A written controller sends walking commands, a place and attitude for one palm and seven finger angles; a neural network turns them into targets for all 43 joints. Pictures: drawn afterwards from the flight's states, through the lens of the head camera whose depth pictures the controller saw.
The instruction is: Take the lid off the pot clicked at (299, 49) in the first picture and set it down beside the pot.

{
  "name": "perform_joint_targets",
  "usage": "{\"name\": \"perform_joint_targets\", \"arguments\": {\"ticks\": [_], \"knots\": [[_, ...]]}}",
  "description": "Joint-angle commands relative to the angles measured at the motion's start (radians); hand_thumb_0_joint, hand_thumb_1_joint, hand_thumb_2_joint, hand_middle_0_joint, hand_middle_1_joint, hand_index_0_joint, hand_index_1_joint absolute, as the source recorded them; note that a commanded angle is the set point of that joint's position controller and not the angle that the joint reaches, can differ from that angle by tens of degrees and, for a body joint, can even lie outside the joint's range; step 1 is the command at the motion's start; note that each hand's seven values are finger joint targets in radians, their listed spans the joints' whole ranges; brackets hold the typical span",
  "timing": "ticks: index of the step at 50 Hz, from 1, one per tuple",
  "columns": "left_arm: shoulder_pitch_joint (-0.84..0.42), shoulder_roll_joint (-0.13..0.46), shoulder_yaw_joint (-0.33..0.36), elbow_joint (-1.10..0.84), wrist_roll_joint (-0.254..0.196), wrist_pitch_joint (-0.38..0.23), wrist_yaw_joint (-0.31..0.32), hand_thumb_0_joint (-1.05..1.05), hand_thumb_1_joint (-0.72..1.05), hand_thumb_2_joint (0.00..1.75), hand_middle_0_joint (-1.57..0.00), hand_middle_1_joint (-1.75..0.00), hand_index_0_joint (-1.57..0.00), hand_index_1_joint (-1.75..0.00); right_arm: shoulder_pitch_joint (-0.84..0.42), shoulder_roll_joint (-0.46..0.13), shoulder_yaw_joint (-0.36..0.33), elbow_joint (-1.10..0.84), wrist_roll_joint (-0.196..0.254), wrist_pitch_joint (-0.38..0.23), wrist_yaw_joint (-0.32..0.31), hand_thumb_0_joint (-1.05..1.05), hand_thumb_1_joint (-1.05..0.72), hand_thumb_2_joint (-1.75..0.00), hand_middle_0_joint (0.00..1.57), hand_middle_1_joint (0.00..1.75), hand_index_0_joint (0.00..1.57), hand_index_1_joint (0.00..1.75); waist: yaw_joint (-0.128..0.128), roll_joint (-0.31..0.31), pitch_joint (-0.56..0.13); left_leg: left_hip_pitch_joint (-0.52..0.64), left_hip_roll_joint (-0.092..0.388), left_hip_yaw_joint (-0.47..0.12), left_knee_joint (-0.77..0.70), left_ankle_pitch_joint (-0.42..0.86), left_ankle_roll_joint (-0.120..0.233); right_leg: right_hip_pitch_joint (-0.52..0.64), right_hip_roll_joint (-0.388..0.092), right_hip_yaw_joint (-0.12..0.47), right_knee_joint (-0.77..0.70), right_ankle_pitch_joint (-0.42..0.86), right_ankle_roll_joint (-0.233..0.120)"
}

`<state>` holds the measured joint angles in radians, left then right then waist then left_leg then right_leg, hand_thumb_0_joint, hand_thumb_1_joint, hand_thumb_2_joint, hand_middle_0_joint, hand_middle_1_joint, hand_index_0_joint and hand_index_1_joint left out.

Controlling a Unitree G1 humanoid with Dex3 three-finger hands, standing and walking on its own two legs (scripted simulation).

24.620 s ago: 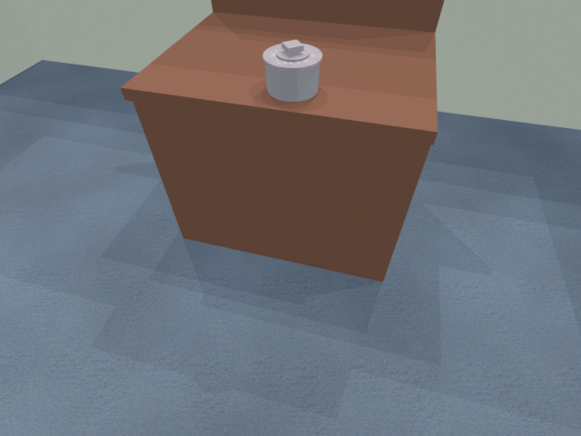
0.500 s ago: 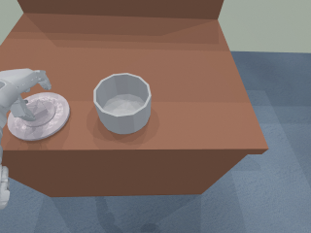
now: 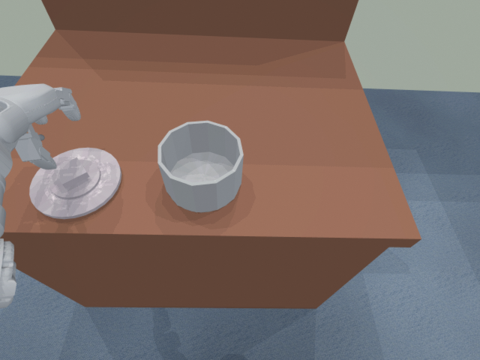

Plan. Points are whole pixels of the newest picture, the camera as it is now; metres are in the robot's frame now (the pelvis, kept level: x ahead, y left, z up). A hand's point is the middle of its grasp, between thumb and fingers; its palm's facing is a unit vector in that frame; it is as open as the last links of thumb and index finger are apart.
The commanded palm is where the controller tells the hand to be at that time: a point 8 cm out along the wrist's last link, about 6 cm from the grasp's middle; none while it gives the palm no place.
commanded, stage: raise the empty hand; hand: left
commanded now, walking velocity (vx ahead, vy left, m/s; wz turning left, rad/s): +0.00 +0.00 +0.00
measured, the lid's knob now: (71, 172) +0.44 +0.32 +0.02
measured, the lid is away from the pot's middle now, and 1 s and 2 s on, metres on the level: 0.24 0.24 0.24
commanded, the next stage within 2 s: draw the hand back to the body in 0.48 s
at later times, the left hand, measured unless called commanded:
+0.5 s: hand (24, 112) +0.44 +0.32 +0.17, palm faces -0.34 -0.07 -0.94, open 11.0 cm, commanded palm +0.44 +0.31 +0.23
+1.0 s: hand (15, 142) +0.39 +0.32 +0.16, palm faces -0.29 -0.06 -0.95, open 11.0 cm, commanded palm +0.37 +0.31 +0.22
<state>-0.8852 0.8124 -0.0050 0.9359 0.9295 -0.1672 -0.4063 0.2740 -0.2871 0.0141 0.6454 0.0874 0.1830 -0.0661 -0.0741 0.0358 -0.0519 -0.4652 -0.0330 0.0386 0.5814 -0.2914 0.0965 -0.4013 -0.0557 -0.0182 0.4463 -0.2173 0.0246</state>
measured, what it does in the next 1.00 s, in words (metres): stands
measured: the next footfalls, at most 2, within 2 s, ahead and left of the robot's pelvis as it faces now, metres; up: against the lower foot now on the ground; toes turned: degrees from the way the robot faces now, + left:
none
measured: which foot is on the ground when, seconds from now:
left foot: down 0.00-1.00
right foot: down 0.00-1.00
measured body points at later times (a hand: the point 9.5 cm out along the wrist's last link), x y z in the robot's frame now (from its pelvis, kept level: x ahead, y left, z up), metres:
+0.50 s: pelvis +0.00 +0.00 +0.00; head +0.06 +0.01 +0.45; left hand +0.45 +0.32 +0.22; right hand +0.09 -0.27 -0.12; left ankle -0.01 +0.05 -0.73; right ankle -0.01 -0.18 -0.73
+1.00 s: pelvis +0.00 -0.01 +0.01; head +0.04 -0.01 +0.45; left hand +0.40 +0.32 +0.21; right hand +0.13 -0.26 -0.11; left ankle -0.01 +0.05 -0.73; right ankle +0.00 -0.18 -0.73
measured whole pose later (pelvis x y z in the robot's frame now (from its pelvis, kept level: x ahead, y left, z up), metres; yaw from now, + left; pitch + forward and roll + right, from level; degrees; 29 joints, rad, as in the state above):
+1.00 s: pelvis +0.00 -0.01 +0.01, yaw +2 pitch +7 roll -2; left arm -0.69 0.81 0.03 0.57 0.85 -0.07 -0.49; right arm 0.21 -0.29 0.02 0.59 0.08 0.20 -0.02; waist -0.03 0.06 -0.03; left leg -0.37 -0.05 0.01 0.50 -0.24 0.09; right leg -0.30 -0.07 -0.04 0.37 -0.19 0.03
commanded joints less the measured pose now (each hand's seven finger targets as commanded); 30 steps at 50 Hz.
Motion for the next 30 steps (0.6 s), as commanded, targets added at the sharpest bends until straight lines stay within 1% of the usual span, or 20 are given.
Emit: {"name": "perform_joint_targets", "arguments": {"ticks": [1,2,4,6,7,8,9,10,12,13,14,16,19,23,24,25,26,27,29,30], "knots": [[-0.486,0.32,0.083,-0.224,-0.005,0.016,0.022,0.0,0.01,0.59,-0.33,-0.9,-0.33,-0.9,0.039,-0.171,-0.057,-0.089,0.0,-0.022,-0.007,0.0,-0.9,-0.9,0.2,0.3,0.2,0.3,-0.005,0.092,-0.375,0.377,0.034,-0.099,-0.066,0.471,-0.034,0.014,0.088,-0.051,-0.03,0.173,-0.068],[-0.494,0.326,0.088,-0.244,-0.007,0.013,0.019,0.0,0.01,0.59,-0.33,-0.9,-0.33,-0.9,0.039,-0.171,-0.058,-0.09,-0.001,-0.025,-0.009,0.0,-0.9,-0.9,0.2,0.3,0.2,0.3,-0.005,0.101,-0.393,0.393,0.036,-0.096,-0.065,0.486,-0.032,0.021,0.086,-0.05,-0.031,0.182,-0.066],[-0.477,0.399,0.15,-0.242,-0.009,0.006,0.02,0.0,0.01,0.59,-0.33,-0.9,-0.33,-0.9,0.04,-0.178,-0.057,-0.091,-0.006,-0.027,-0.012,0.0,-0.9,-0.9,0.2,0.3,0.2,0.3,0.006,0.1,-0.41,0.394,0.033,-0.097,-0.062,0.539,-0.034,0.051,0.083,-0.048,-0.032,0.22,-0.069],[-0.456,0.362,0.124,-0.198,-0.012,0.013,0.011,0.0,0.01,0.59,-0.33,-0.9,-0.33,-0.9,0.037,-0.172,-0.052,-0.084,-0.003,-0.025,-0.008,0.0,-0.9,-0.9,0.2,0.3,0.2,0.3,0.003,0.08,-0.375,0.367,0.035,-0.094,-0.068,0.522,-0.034,0.047,0.084,-0.054,-0.034,0.215,-0.064],[-0.469,0.329,0.093,-0.208,-0.014,0.016,0.005,0.0,0.01,0.59,-0.33,-0.9,-0.33,-0.9,0.027,-0.17,-0.053,-0.087,-0.001,-0.023,-0.005,0.0,-0.9,-0.9,0.2,0.3,0.2,0.3,0.0,0.1,-0.361,0.369,0.035,-0.096,-0.072,0.516,-0.038,0.035,0.084,-0.055,-0.038,0.202,-0.066],[-0.484,0.321,0.083,-0.232,-0.013,0.018,0.001,0.0,0.01,0.59,-0.33,-0.9,-0.33,-0.9,0.028,-0.169,-0.056,-0.088,-0.001,-0.024,-0.002,0.0,-0.9,-0.9,0.2,0.3,0.2,0.3,0.0,0.12,-0.371,0.391,0.037,-0.098,-0.072,0.522,-0.04,0.025,0.084,-0.055,-0.041,0.194,-0.066],[-0.489,0.343,0.095,-0.243,-0.009,0.018,0.001,0.0,0.01,0.59,-0.33,-0.9,-0.33,-0.9,0.026,-0.173,-0.058,-0.092,-0.002,-0.024,0.0,0.0,-0.9,-0.9,0.2,0.3,0.2,0.3,0.001,0.124,-0.372,0.397,0.037,-0.102,-0.068,0.545,-0.046,0.028,0.083,-0.054,-0.041,0.198,-0.068],[-0.53,0.334,0.082,-0.287,-0.009,0.021,-0.004,0.0,0.01,0.59,-0.33,-0.9,-0.33,-0.9,0.026,-0.17,-0.056,-0.092,-0.003,-0.022,0.002,0.0,-0.9,-0.9,0.2,0.3,0.2,0.3,-0.004,0.146,-0.397,0.426,0.037,-0.11,-0.072,0.562,-0.048,0.026,0.088,-0.055,-0.046,0.196,-0.067],[-0.518,0.32,0.083,-0.326,-0.018,0.027,-0.011,0.0,0.01,0.59,-0.33,-0.9,-0.33,-0.9,0.023,-0.163,-0.059,-0.099,-0.003,-0.026,0.004,0.0,-0.9,-0.9,0.2,0.3,0.2,0.3,-0.002,0.159,-0.422,0.468,0.039,-0.122,-0.067,0.626,-0.053,0.02,0.088,-0.056,-0.049,0.206,-0.066],[-0.466,0.308,0.085,-0.251,-0.022,0.034,-0.018,0.0,0.01,0.59,-0.33,-0.9,-0.33,-0.9,0.026,-0.163,-0.057,-0.093,-0.003,-0.026,0.004,0.0,-0.9,-0.9,0.2,0.3,0.2,0.3,-0.001,0.111,-0.38,0.433,0.036,-0.119,-0.067,0.591,-0.048,0.013,0.09,-0.059,-0.053,0.196,-0.064],[-0.475,0.336,0.1,-0.25,-0.029,0.036,-0.022,0.0,0.01,0.59,-0.33,-0.9,-0.33,-0.9,0.029,-0.175,-0.056,-0.089,-0.002,-0.023,0.006,0.0,-0.9,-0.9,0.2,0.3,0.2,0.3,0.0,0.086,-0.375,0.414,0.037,-0.115,-0.075,0.57,-0.047,0.033,0.085,-0.056,-0.057,0.203,-0.065],[-0.544,0.29,0.047,-0.249,-0.026,0.052,-0.033,0.0,0.01,0.59,-0.33,-0.9,-0.33,-0.9,0.019,-0.169,-0.052,-0.084,0.001,-0.021,0.009,0.0,-0.9,-0.9,0.2,0.3,0.2,0.3,-0.005,0.082,-0.348,0.388,0.033,-0.109,-0.092,0.491,-0.041,0.03,0.083,-0.061,-0.061,0.18,-0.063],[-0.583,0.31,0.05,-0.266,-0.014,0.061,-0.031,0.0,0.01,0.59,-0.33,-0.9,-0.33,-0.9,0.016,-0.173,-0.055,-0.089,-0.001,-0.027,0.008,0.0,-0.9,-0.9,0.2,0.3,0.2,0.3,-0.005,0.103,-0.369,0.414,0.03,-0.11,-0.09,0.512,-0.044,0.033,0.081,-0.054,-0.064,0.188,-0.068],[-0.535,0.28,0.033,-0.18,-0.013,0.067,-0.041,0.0,0.01,0.59,-0.33,-0.9,-0.33,-0.9,0.024,-0.168,-0.049,-0.086,0.003,-0.028,0.006,0.0,-0.9,-0.9,0.2,0.3,0.2,0.3,-0.003,0.046,-0.35,0.372,0.025,-0.103,-0.097,0.46,-0.038,0.043,0.086,-0.057,-0.058,0.178,-0.065],[-0.548,0.289,0.033,-0.182,-0.013,0.065,-0.042,0.0,0.01,0.59,-0.33,-0.9,-0.33,-0.9,0.021,-0.176,-0.051,-0.083,0.001,-0.028,0.008,0.0,-0.9,-0.9,0.2,0.3,0.2,0.3,-0.004,0.051,-0.34,0.362,0.025,-0.097,-0.097,0.464,-0.039,0.05,0.079,-0.054,-0.06,0.194,-0.067],[-0.571,0.316,0.054,-0.22,-0.009,0.065,-0.04,0.0,0.01,0.59,-0.33,-0.9,-0.33,-0.9,0.021,-0.172,-0.05,-0.089,0.0,-0.023,0.011,0.0,-0.9,-0.9,0.2,0.3,0.2,0.3,0.003,0.063,-0.375,0.375,0.026,-0.103,-0.102,0.483,-0.041,0.069,0.083,-0.054,-0.055,0.199,-0.067],[-0.576,0.318,0.057,-0.239,-0.002,0.063,-0.036,0.0,0.01,0.59,-0.33,-0.9,-0.33,-0.9,0.015,-0.168,-0.051,-0.098,0.0,-0.023,0.01,0.0,-0.9,-0.9,0.2,0.3,0.2,0.3,0.004,0.077,-0.394,0.395,0.026,-0.108,-0.096,0.508,-0.042,0.066,0.084,-0.053,-0.051,0.203,-0.068],[-0.568,0.299,0.046,-0.224,-0.002,0.064,-0.038,0.0,0.01,0.59,-0.33,-0.9,-0.33,-0.9,0.013,-0.165,-0.051,-0.096,-0.002,-0.025,0.009,0.0,-0.9,-0.9,0.2,0.3,0.2,0.3,0.002,0.08,-0.378,0.39,0.026,-0.105,-0.095,0.509,-0.042,0.059,0.084,-0.056,-0.054,0.204,-0.067],[-0.571,0.342,0.078,-0.263,-0.003,0.057,-0.032,0.0,0.01,0.59,-0.33,-0.9,-0.33,-0.9,0.011,-0.173,-0.053,-0.103,-0.005,-0.024,0.012,0.0,-0.9,-0.9,0.2,0.3,0.2,0.3,0.005,0.103,-0.395,0.412,0.03,-0.11,-0.091,0.565,-0.051,0.065,0.08,-0.051,-0.055,0.221,-0.07],[-0.524,0.336,0.089,-0.259,-0.004,0.06,-0.032,0.0,0.01,0.59,-0.33,-0.9,-0.33,-0.9,0.014,-0.164,-0.053,-0.11,-0.008,-0.023,0.017,0.0,-0.9,-0.9,0.2,0.3,0.2,0.3,0.012,0.086,-0.414,0.407,0.025,-0.111,-0.091,0.567,-0.044,0.085,0.085,-0.051,-0.054,0.224,-0.067]]}}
